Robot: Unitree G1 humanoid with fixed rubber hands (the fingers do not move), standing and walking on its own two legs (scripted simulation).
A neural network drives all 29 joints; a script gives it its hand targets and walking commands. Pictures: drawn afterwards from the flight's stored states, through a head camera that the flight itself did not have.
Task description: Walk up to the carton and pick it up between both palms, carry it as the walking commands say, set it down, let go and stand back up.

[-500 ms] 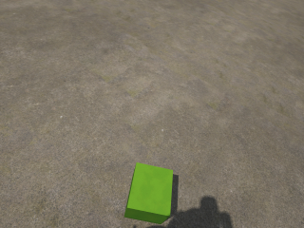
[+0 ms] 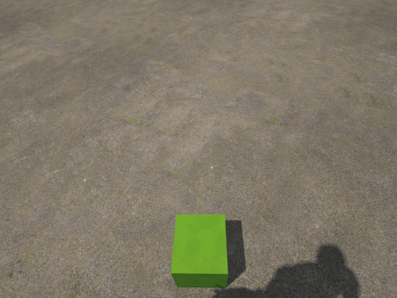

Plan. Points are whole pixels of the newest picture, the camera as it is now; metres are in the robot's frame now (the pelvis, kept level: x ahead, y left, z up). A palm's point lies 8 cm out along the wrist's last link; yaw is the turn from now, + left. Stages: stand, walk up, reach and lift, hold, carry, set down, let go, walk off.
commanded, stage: walk up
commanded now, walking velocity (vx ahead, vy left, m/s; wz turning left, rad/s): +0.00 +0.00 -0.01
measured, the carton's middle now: (201, 250) +0.46 +0.03 -0.67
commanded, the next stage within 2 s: stand in 1.98 s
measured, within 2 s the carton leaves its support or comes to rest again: neither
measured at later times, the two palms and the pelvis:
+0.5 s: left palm out of the picture -0.01 +0.27 -0.13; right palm out of the picture +0.03 -0.24 -0.14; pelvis +0.01 +0.01 +0.00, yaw +1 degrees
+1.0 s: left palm out of the picture -0.01 +0.33 -0.15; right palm out of the picture +0.03 -0.14 -0.14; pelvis +0.02 +0.09 +0.00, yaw +0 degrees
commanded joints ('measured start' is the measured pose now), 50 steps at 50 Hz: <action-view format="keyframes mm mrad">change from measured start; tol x16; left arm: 1 25 125 19 -14 3 -31 19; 20 255 215 67 41 9 -16 63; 50 183 75 -6 113 -6 -12 17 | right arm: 1 58 -43 -18 17 -6 -9 -8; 50 5 -25 -2 45 6 -72 -13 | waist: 1 14 -208 2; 17 60 33 14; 27 29 -346 6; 32 29 192 -9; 50 37 -60 12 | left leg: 1 31 -13 -45 -63 -7 6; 6 210 5 -49 -349 240 2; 16 259 37 -44 -360 386 -6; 20 -125 -40 1 129 -175 -35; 22 -122 -9 -50 278 -170 -44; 31 311 104 -92 -383 381 -22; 33 76 210 -230 -490 143 51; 35 -20 131 -188 -516 -96 55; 50 219 45 -67 -385 341 46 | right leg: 1 25 -185 151 -128 193 -92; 16 66 -110 74 -51 363 -31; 20 211 -429 341 -16 748 -202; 27 -82 -142 43 -106 110 -100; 33 -47 -51 8 173 -219 30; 37 -13 -52 0 43 38 26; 50 21 -113 29 -74 132 19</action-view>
